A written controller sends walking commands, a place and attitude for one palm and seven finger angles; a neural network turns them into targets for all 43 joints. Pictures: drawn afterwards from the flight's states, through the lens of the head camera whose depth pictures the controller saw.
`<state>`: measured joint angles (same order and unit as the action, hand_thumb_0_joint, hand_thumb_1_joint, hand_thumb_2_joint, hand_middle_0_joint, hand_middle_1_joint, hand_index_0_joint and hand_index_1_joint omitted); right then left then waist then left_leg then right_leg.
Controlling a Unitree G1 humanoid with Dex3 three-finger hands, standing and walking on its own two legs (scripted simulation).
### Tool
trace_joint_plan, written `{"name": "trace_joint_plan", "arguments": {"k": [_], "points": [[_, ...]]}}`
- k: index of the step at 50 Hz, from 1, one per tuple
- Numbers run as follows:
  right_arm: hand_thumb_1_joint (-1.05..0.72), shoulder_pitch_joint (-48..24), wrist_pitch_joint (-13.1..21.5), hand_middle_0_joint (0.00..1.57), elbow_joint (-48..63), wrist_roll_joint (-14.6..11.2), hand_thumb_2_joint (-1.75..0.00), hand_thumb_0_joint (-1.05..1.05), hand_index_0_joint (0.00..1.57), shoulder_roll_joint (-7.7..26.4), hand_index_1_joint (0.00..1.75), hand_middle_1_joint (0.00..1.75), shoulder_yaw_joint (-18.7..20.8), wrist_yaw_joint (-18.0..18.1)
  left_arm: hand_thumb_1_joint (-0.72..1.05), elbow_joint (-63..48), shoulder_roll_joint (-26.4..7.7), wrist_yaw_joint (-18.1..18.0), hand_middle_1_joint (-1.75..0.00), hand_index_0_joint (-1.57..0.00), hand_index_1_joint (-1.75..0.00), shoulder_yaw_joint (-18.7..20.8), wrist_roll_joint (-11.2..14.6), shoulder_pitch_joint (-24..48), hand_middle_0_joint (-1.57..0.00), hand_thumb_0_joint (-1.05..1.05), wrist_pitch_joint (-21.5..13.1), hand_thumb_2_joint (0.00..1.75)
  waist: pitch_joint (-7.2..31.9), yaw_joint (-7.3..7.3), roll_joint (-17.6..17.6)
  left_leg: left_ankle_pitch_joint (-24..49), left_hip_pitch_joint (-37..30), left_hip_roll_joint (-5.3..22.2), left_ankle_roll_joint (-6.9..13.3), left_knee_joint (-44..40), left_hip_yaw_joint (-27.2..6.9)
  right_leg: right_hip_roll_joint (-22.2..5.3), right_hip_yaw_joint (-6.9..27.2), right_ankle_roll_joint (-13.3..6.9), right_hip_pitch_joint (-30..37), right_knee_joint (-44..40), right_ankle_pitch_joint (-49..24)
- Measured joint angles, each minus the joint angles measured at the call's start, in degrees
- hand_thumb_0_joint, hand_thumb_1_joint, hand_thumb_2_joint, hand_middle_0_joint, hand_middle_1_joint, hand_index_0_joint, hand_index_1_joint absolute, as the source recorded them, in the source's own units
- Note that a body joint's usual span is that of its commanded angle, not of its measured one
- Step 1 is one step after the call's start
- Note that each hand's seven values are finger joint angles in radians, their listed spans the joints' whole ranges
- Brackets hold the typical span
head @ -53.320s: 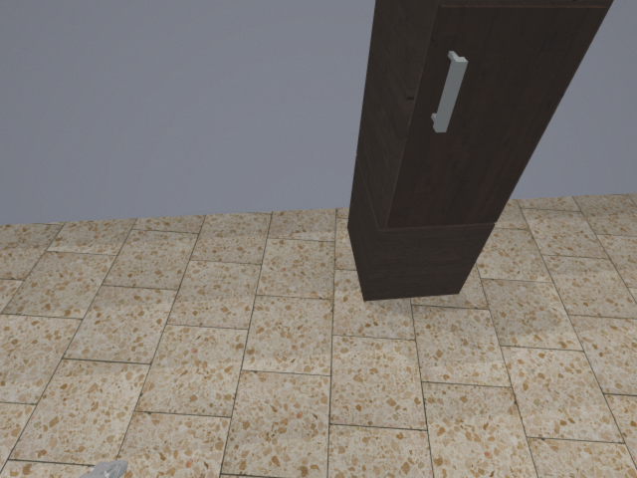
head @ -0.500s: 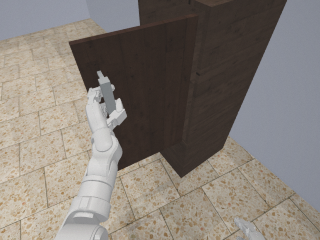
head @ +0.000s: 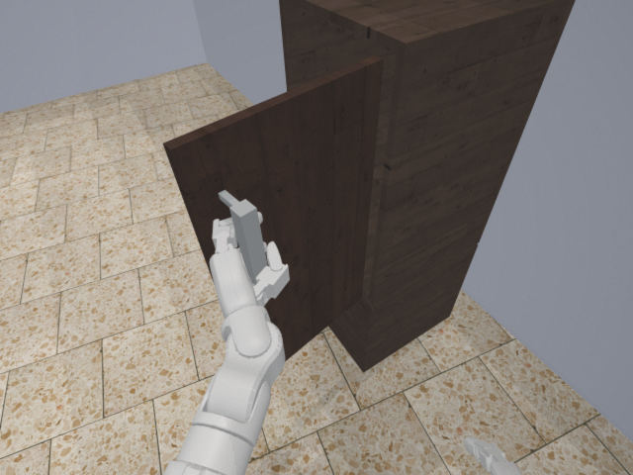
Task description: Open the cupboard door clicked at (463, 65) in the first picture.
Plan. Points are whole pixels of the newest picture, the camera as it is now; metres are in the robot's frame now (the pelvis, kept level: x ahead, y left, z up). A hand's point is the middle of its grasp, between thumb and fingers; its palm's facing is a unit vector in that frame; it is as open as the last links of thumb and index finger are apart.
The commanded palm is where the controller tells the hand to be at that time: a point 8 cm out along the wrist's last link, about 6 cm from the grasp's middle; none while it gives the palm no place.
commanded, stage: open thumb and fingers to let go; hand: left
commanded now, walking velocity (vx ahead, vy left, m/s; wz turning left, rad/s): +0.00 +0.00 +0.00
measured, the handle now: (244, 244) +0.39 +0.11 +0.11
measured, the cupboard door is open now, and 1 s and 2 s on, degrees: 100 100 100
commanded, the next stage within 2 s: slide the hand sideways off the handle in 0.80 s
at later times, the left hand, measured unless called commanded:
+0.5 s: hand (274, 265) +0.35 +0.07 +0.10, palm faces +0.37 -0.93 -0.02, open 12.6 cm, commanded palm +0.31 +0.10 +0.10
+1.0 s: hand (269, 276) +0.34 +0.08 +0.10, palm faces +0.19 -0.98 -0.07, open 15.1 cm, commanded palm +0.31 +0.10 +0.10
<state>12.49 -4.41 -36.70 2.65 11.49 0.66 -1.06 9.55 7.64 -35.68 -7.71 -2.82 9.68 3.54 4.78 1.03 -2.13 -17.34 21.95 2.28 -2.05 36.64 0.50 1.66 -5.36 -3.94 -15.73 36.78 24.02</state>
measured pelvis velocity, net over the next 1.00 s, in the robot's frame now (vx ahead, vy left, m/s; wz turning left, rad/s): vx -0.04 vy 0.03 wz -0.01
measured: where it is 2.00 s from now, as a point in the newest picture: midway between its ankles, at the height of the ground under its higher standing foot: outside the picture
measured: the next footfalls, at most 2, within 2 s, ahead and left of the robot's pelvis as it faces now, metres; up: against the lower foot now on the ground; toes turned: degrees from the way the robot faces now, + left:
none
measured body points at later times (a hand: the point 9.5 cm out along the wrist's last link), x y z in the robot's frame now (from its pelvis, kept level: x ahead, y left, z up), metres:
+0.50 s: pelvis -0.01 +0.01 +0.00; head +0.00 -0.01 +0.45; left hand +0.33 +0.12 +0.11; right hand +0.16 -0.21 -0.11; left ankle +0.02 +0.15 -0.72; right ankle -0.05 -0.07 -0.72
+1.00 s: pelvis -0.04 +0.03 -0.01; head -0.03 +0.02 +0.44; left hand +0.32 +0.13 +0.11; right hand +0.10 -0.19 -0.12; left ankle +0.02 +0.15 -0.72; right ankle -0.05 -0.07 -0.72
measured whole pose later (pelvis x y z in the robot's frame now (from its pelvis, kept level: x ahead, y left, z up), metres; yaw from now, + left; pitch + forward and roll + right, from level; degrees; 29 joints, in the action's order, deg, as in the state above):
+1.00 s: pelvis -0.04 +0.03 -0.01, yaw +0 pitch +3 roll +0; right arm 12.4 -3.2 -38.8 1.9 10.0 -0.3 0.6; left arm 24.3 4.0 -26.3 -7.3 -2.9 21.9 -1.2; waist 3.5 0.6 -1.2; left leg -15.6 27.1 1.0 0.3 39.7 1.4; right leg 0.1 -4.6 -2.0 -21.3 40.5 22.2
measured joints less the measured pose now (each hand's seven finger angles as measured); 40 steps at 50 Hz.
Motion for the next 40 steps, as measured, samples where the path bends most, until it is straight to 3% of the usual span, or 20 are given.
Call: {"name": "trace_joint_plan", "arguments": {"k": [11, 24, 31, 40], "points": [[-0.91, -2.3, -0.4, 0.20, -0.8, 0.0, -0.90, 0.01, 0.20, -0.1, 0.30, 0.30, -0.3, 2.0, 0.50, 3.5, 0.2, 2.5, -1.28, -0.32, -1.29, 1.2, 0.6, 2.9, -0.33, 0.01, -0.8, 0.73, -0.2, -1.56, 0.0, 0.5, 0.5, -0.8, 0.1, -0.8, -0.5, -0.7, -0.5, 0.1, -0.6, 0.1, 0.2], [-0.90, -2.3, 0.0, 0.20, -0.8, -0.1, -0.90, 0.01, 0.20, -1.2, 0.30, 0.30, -0.5, 1.7, -0.22, 6.4, 1.0, 1.3, -1.22, -0.31, -1.22, 0.7, -0.2, 5.7, -0.31, 0.00, -1.1, 0.42, -0.2, -1.64, 0.2, 0.1, 2.1, -1.0, 0.7, 1.0, 0.1, -1.1, 0.0, 0.8, -2.2, 1.5, 0.2], [-0.90, -1.9, 0.1, 0.20, -1.8, 0.0, -0.90, 0.01, 0.20, -1.4, 0.30, 0.30, -0.6, 1.7, -0.43, 8.9, 1.1, -0.2, -1.06, -0.29, -1.05, 0.7, -0.5, 8.2, -0.28, -0.01, -1.2, 0.33, -0.5, -1.25, 0.4, 0.2, 3.1, -0.9, 1.2, 2.0, 0.4, -1.1, 0.3, 1.1, -3.2, 2.1, -0.3], [-0.90, -1.3, 0.4, 0.20, -3.0, 0.1, -0.90, 0.01, 0.20, -1.4, 0.30, 0.30, -0.6, 1.8, -0.49, 12.2, 1.0, -0.3, -0.79, -0.35, -0.80, 1.4, 0.5, 11.5, -0.33, -0.01, -1.0, 0.30, -0.4, -0.83, 0.3, 0.8, 4.5, -0.8, 1.7, 2.8, 0.7, -1.1, 0.6, 1.6, -4.5, 2.6, -1.2]]}}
